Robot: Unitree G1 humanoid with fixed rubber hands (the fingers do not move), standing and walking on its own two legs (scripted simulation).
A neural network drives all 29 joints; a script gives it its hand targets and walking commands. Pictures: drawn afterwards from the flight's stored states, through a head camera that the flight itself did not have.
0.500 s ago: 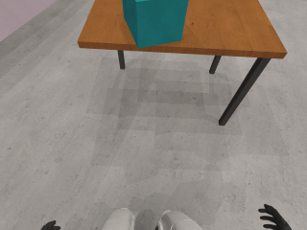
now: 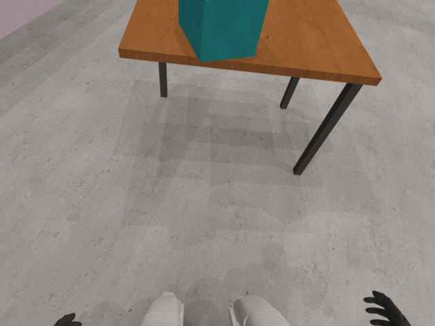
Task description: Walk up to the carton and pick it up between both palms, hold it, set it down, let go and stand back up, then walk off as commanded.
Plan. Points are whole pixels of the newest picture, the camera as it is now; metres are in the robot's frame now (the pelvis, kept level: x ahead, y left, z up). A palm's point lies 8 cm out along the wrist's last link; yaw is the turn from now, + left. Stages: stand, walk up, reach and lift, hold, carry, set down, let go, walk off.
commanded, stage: walk off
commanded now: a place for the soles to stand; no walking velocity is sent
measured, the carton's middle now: (218, 11) +1.02 -0.04 +0.04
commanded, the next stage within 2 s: none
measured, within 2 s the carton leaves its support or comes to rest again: neither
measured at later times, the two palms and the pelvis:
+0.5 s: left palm out of the picture +0.01 +0.30 -0.10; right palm out of the picture +0.03 -0.33 -0.11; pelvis -0.05 -0.01 +0.00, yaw +1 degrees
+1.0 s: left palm (63, 313) +0.16 +0.28 -0.13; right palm out of the picture +0.09 -0.34 -0.08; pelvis +0.06 -0.02 +0.00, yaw +0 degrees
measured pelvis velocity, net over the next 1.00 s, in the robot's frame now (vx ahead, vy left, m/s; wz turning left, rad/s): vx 0.06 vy -0.02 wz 0.01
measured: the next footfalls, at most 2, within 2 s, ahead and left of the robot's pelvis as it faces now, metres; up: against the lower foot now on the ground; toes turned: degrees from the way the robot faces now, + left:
right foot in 0.16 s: +0.05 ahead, -0.18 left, +0.00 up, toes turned +7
left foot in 0.52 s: -0.01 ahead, +0.11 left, +0.00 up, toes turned -4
